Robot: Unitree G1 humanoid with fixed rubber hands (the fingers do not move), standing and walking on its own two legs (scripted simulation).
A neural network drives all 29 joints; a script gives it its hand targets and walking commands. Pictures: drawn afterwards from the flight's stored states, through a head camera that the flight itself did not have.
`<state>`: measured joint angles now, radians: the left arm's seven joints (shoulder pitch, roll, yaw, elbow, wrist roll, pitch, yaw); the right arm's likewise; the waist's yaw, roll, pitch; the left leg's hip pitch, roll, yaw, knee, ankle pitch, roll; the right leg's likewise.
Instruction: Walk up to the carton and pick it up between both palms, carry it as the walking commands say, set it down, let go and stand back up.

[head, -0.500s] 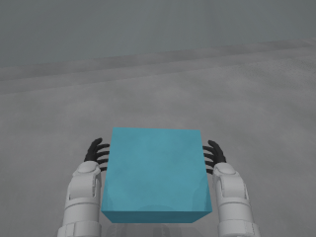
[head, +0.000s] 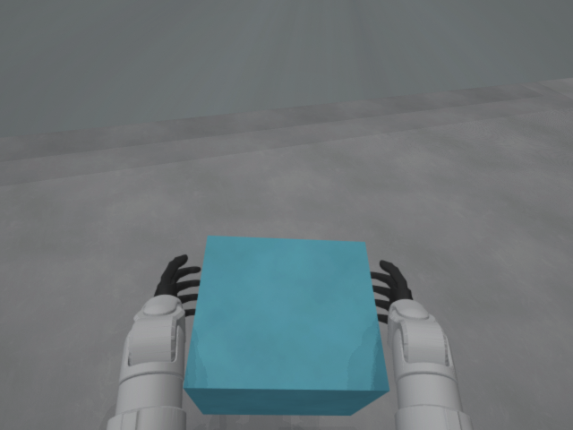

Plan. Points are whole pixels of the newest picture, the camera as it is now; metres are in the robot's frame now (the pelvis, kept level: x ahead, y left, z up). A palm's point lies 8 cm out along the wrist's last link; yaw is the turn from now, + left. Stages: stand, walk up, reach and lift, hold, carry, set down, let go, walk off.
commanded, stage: reach and lift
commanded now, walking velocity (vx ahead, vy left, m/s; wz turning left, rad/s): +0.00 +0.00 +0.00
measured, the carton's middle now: (282, 329) +0.30 +0.01 -0.04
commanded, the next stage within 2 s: hold in 0.92 s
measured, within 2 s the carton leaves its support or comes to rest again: neither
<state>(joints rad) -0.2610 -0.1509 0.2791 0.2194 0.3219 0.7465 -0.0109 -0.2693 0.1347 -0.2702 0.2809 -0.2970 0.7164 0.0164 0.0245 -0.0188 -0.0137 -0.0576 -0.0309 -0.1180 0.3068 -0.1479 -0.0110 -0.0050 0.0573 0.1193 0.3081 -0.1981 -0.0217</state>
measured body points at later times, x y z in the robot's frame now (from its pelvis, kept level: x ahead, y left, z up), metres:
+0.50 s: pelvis +0.01 +0.01 +0.00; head -0.04 +0.02 +0.45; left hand +0.30 +0.17 +0.04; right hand +0.29 -0.17 +0.03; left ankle +0.02 +0.13 -0.75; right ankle -0.01 -0.11 -0.75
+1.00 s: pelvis +0.00 +0.01 +0.00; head -0.05 +0.01 +0.45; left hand +0.29 +0.17 +0.04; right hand +0.29 -0.16 +0.04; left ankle +0.02 +0.13 -0.75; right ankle -0.01 -0.11 -0.75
